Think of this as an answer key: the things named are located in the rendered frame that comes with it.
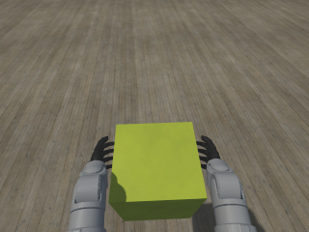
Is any carton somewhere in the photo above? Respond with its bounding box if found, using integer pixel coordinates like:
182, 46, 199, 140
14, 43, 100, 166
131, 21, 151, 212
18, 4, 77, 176
108, 122, 208, 221

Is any right robot forearm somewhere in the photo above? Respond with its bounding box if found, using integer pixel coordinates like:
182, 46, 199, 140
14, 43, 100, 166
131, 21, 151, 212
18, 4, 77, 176
206, 159, 257, 232

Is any right robot hand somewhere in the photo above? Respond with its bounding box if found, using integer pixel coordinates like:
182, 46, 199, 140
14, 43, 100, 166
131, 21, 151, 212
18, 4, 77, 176
196, 135, 220, 169

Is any left robot hand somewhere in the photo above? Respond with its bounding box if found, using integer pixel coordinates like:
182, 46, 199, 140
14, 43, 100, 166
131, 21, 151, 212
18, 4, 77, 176
90, 136, 115, 169

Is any left robot forearm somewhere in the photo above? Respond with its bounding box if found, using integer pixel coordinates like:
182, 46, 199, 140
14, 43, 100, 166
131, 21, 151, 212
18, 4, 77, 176
67, 160, 108, 232

